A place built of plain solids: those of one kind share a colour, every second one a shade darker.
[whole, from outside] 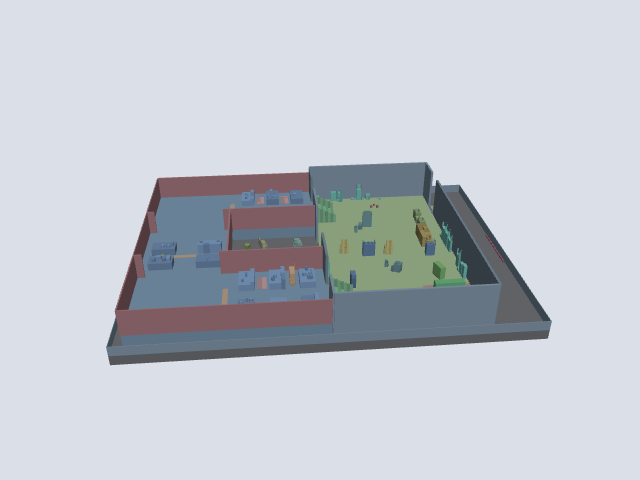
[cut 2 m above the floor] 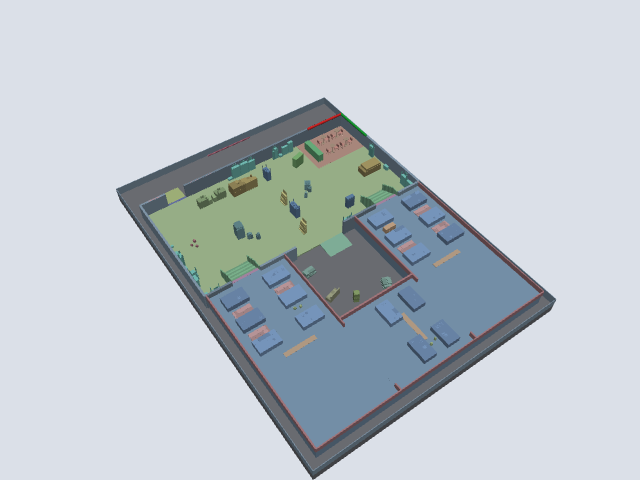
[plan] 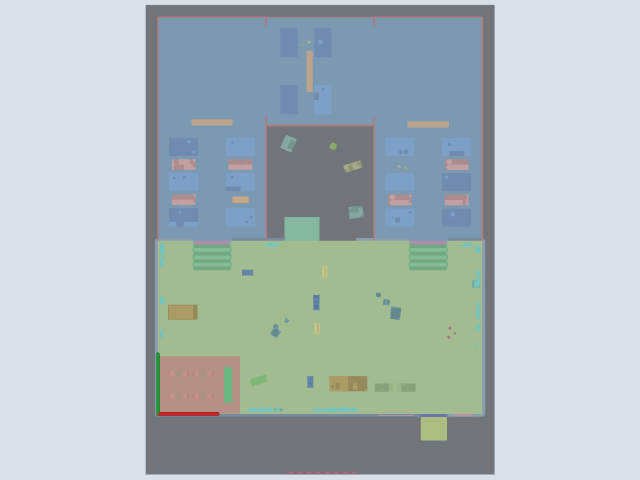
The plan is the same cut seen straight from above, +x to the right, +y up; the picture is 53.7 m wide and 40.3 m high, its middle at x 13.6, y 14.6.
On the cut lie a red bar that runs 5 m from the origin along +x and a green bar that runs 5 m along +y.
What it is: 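A garden centre; a shop hall, glasshouses of benches in aisles, a covered yard or a court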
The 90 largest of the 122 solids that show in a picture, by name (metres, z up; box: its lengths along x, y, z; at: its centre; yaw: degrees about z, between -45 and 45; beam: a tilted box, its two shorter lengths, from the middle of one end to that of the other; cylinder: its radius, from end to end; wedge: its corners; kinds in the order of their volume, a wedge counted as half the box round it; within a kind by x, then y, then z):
{
 "floor_glass_1": {"box": [9.07, 18.77, 1.46], "at": [4.54, 23.91, 0.68]},
 "floor_glass_2": {"box": [9.08, 9.07, 1.46], "at": [13.61, 28.77, 0.68]},
 "floor_glass_3": {"box": [9.07, 18.77, 1.46], "at": [22.68, 23.91, 0.68]},
 "wall_1": {"box": [0.06, 39.46, 1.05], "at": [-1.03, 14.63, 0.47]},
 "wall_2": {"box": [0.25, 14.78, 4.79], "at": [-0.12, 7.26, 2.34]},
 "wall_3": {"box": [3.03, 0.25, 4.79], "at": [1.39, 14.65, 2.34]},
 "wall_4": {"box": [4.41, 0.25, 4.79], "at": [8.37, 14.65, 2.34]},
 "wall_5": {"box": [22.12, 0.25, 4.79], "at": [10.94, -0.12, 2.34]},
 "wall_6": {"box": [29.34, 0.06, 1.05], "at": [13.61, -5.07, 0.47]},
 "wall_7": {"box": [29.34, 0.06, 1.05], "at": [13.61, 34.33, 0.47]},
 "wall_8": {"box": [4.4, 0.25, 4.79], "at": [18.85, 14.65, 2.34]},
 "wall_9": {"box": [3.04, 0.25, 4.79], "at": [25.83, -0.12, 2.34]},
 "wall_10": {"box": [3.02, 0.25, 4.79], "at": [25.83, 14.65, 2.34]},
 "wall_11": {"box": [0.25, 14.78, 4.79], "at": [27.34, 7.26, 2.34]},
 "wall_12": {"box": [0.06, 39.46, 1.05], "at": [28.25, 14.63, 0.47]},
 "floor_shop_1": {"box": [27.22, 14.53, 0.22], "at": [13.61, 7.26, 0.06]},
 "bench_1": {"box": [0.62, 0.65, 1.13], "at": [1.85, 16.05, 1.92]},
 "bench_2": {"box": [2.46, 1.18, 0.84], "at": [2.15, 16.7, 1.77]},
 "bench_3": {"box": [2.46, 1.56, 0.75], "at": [2.15, 19.46, 1.73]},
 "bench_4": {"box": [2.46, 1.56, 0.77], "at": [2.15, 22.42, 1.74]},
 "bench_5": {"box": [1.23, 0.4, 1.13], "at": [2.77, 15.93, 1.92]},
 "bench_6": {"box": [1.23, 0.4, 1.16], "at": [6.3, 18.88, 1.94]},
 "bench_7": {"box": [1.23, 0.4, 1.07], "at": [6.3, 21.84, 1.89]},
 "bench_8": {"box": [2.46, 1.56, 0.75], "at": [6.92, 16.51, 1.73]},
 "bench_9": {"box": [2.46, 1.16, 0.78], "at": [6.92, 19.66, 1.75]},
 "bench_10": {"box": [2.46, 1.16, 0.79], "at": [6.92, 22.62, 1.75]},
 "bench_11": {"box": [1.23, 0.4, 1.16], "at": [7.53, 18.88, 1.94]},
 "bench_12": {"box": [1.23, 0.4, 1.07], "at": [7.53, 21.84, 1.89]},
 "bench_13": {"box": [1.46, 2.44, 0.82], "at": [11.0, 26.37, 1.76]},
 "bench_14": {"box": [1.46, 2.44, 0.81], "at": [11.0, 31.16, 1.76]},
 "bench_15": {"box": [1.46, 2.44, 0.79], "at": [13.85, 31.16, 1.75]},
 "bench_16": {"box": [1.06, 2.44, 0.81], "at": [14.05, 26.37, 1.76]},
 "bench_17": {"box": [2.44, 1.51, 0.75], "at": [20.3, 16.49, 1.73]},
 "bench_18": {"box": [2.44, 1.51, 0.81], "at": [20.3, 19.45, 1.76]},
 "bench_19": {"box": [2.44, 1.51, 0.8], "at": [20.3, 22.41, 1.76]},
 "bench_20": {"box": [2.44, 1.51, 0.75], "at": [25.07, 16.49, 1.73]},
 "bench_21": {"box": [2.44, 1.51, 0.82], "at": [25.07, 19.45, 1.77]},
 "bench_22": {"box": [2.44, 1.09, 0.74], "at": [25.07, 22.62, 1.73]},
 "glazing_glass_1": {"box": [0.11, 18.77, 2.66], "at": [0.0, 23.91, 2.69]},
 "glazing_glass_2": {"box": [9.07, 0.12, 2.66], "at": [4.54, 33.3, 2.69]},
 "glazing_glass_3": {"box": [0.15, 10.5, 2.66], "at": [9.07, 19.78, 2.69]},
 "glazing_glass_4": {"box": [9.08, 0.18, 2.66], "at": [13.61, 24.23, 2.69]},
 "glazing_glass_5": {"box": [9.08, 0.09, 2.66], "at": [13.61, 33.3, 2.69]},
 "glazing_glass_6": {"box": [0.14, 10.5, 2.66], "at": [18.15, 19.78, 2.69]},
 "glazing_glass_7": {"box": [9.07, 0.12, 2.66], "at": [22.68, 33.3, 2.69]},
 "glazing_glass_8": {"box": [0.17, 18.77, 2.66], "at": [27.22, 23.91, 2.69]},
 "plant_bench_shop_1": {"box": [2.08, 1.15, 1.06], "at": [1.93, 8.53, 0.65]},
 "plant_bench_shop_2": {"box": [2.46, 1.24, 0.78], "at": [2.08, 8.54, 0.51]},
 "plant_bench_shop_3": {"box": [0.78, 0.45, 1.33], "at": [14.76, 2.94, 0.78]},
 "plant_bench_shop_4": {"box": [0.8, 0.45, 1.33], "at": [15.54, 2.94, 0.78]},
 "plant_bench_shop_5": {"box": [0.72, 0.78, 1.03], "at": [15.61, 2.31, 0.63]},
 "plant_bench_shop_6": {"box": [3.19, 0.83, 0.79], "at": [15.96, 2.3, 0.51]},
 "plant_bench_shop_7": {"box": [0.8, 0.45, 1.33], "at": [16.34, 2.94, 0.78]},
 "plant_bench_shop_8": {"box": [1.45, 0.78, 1.03], "at": [16.69, 2.31, 0.63]},
 "plant_bench_shop_9": {"box": [0.81, 1.12, 1.33], "at": [17.15, 2.61, 0.78]},
 "shop_glass_1": {"box": [3.05, 0.31, 0.36], "at": [4.54, 12.53, 0.3]},
 "shop_glass_2": {"box": [3.05, 0.31, 0.52], "at": [4.54, 12.84, 0.37]},
 "shop_glass_3": {"box": [3.05, 0.31, 0.67], "at": [4.54, 13.15, 0.45]},
 "shop_glass_4": {"box": [3.05, 0.31, 0.82], "at": [4.54, 13.46, 0.53]},
 "shop_glass_5": {"box": [3.05, 0.31, 0.98], "at": [4.54, 13.77, 0.61]},
 "shop_glass_6": {"box": [3.05, 0.31, 1.14], "at": [4.54, 14.08, 0.68]},
 "shop_glass_7": {"box": [3.08, 0.31, 0.36], "at": [22.68, 12.53, 0.3]},
 "shop_glass_8": {"box": [3.08, 0.31, 0.52], "at": [22.68, 12.84, 0.37]},
 "shop_glass_9": {"box": [3.08, 0.31, 0.67], "at": [22.68, 13.15, 0.45]},
 "shop_glass_10": {"box": [3.08, 0.31, 0.82], "at": [22.68, 13.46, 0.53]},
 "shop_glass_11": {"box": [3.08, 0.31, 0.98], "at": [22.68, 13.77, 0.61]},
 "shop_glass_12": {"box": [3.08, 0.31, 1.14], "at": [22.68, 14.08, 0.68]},
 "floor_cafe_1": {"box": [6.87, 4.84, 0.22], "at": [3.44, 2.43, 0.06]},
 "pot_shelves_shop_1": {"box": [0.94, 0.48, 1.19], "at": [7.53, 11.86, 0.71]},
 "pot_shelves_shop_2": {"box": [0.94, 0.48, 1.56], "at": [7.53, 11.86, 0.9]},
 "pot_shelves_shop_3": {"box": [0.52, 0.95, 1.41], "at": [12.78, 2.68, 0.82]},
 "pot_shelves_shop_4": {"box": [0.54, 1.3, 1.51], "at": [13.3, 9.35, 0.87]},
 "floor_land_shop_glass_1": {"box": [3.25, 0.3, 1.46], "at": [4.54, 14.38, 0.68]},
 "floor_land_shop_glass_2": {"box": [3.28, 0.3, 1.46], "at": [22.68, 14.38, 0.68]},
 "line_shopwall_1": {"box": [0.33, 0.82, 1.41], "at": [0.35, 12.76, 0.82]},
 "line_shopwall_2": {"box": [0.37, 0.98, 1.25], "at": [0.35, 13.8, 0.74]},
 "line_shopwall_3": {"box": [1.05, 0.3, 1.46], "at": [9.6, 14.18, 0.84]},
 "line_shopwall_4": {"box": [1.02, 0.33, 1.61], "at": [14.5, 0.35, 0.92]},
 "line_shopwall_5": {"box": [1.05, 0.33, 1.63], "at": [15.62, 0.36, 0.93]},
 "line_shopwall_6": {"box": [0.88, 0.31, 1.3], "at": [25.98, 14.18, 0.76]},
 "cafe_counter_1": {"box": [0.7, 3.0, 1.1], "at": [5.89, 2.43, 0.67]},
 "more_till_counter_till_1": {"box": [1.22, 0.7, 1.09], "at": [18.8, 2.2, 0.66]},
 "more_till_counter_till_2": {"box": [1.18, 0.7, 1.09], "at": [21.02, 2.2, 0.66]},
 "floor_plants_shop_1": {"box": [0.7, 0.71, 0.74], "at": [9.86, 6.81, 0.75], "yaw": -33.1},
 "floor_plants_shop_2": {"box": [0.85, 1.05, 1.54], "at": [19.94, 8.46, 0.88], "yaw": -6.1},
 "tiered_trolley_shop_1": {"box": [1.37, 0.61, 1.42], "at": [8.48, 2.81, 0.82], "yaw": 17.8},
 "ttrolley_glass_1": {"box": [1.35, 0.53, 1.43], "at": [6.92, 17.99, 2.07]},
 "ramp_shop_court_1": {"wedge": [[10.62, 14.53, -0.05], [10.62, 14.53, 0.17], [10.62, 16.52, -0.05], [10.62, 16.52, 0.0], [13.56, 14.53, -0.05], [13.56, 14.53, 0.17], [13.56, 16.52, -0.05], [13.56, 16.52, 0.0]]},
 "ramp_entrance_1": {"wedge": [[22.05, -2.24, -0.05], [22.05, -2.24, 0.0], [22.05, -0.25, -0.05], [22.05, -0.25, 0.17], [24.26, -2.24, -0.05], [24.26, -2.24, 0.0], [24.26, -0.25, -0.05], [24.26, -0.25, 0.17]]},
 "pallet_sacks_court_1": {"box": [0.76, 1.2, 0.45], "at": [10.97, 22.69, 0.18], "yaw": -23.6}
}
